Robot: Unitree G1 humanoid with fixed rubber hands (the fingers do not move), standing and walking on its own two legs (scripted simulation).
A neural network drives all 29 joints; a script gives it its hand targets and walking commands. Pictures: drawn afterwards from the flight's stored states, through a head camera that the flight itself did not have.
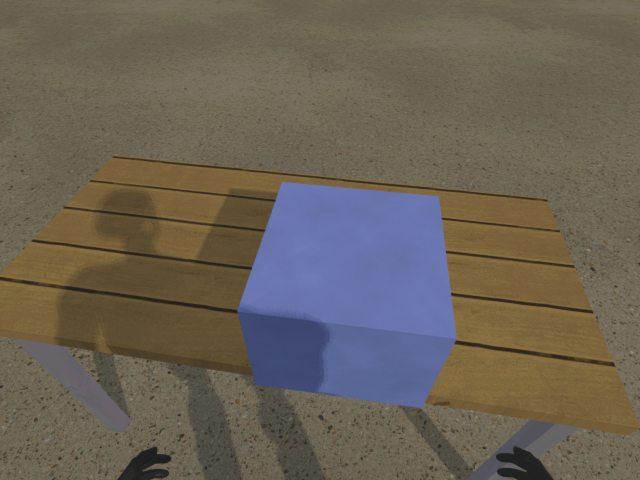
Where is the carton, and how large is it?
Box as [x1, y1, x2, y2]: [237, 182, 456, 407]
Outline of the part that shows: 282,182 237,310 255,383 261,385 421,407 456,338 438,196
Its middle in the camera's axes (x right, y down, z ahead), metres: +0.05 +0.07 +0.62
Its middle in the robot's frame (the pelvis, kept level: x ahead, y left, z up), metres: +0.43 -0.02 -0.02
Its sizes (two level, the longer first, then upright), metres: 0.267 0.263 0.205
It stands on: a table, 0.64 m high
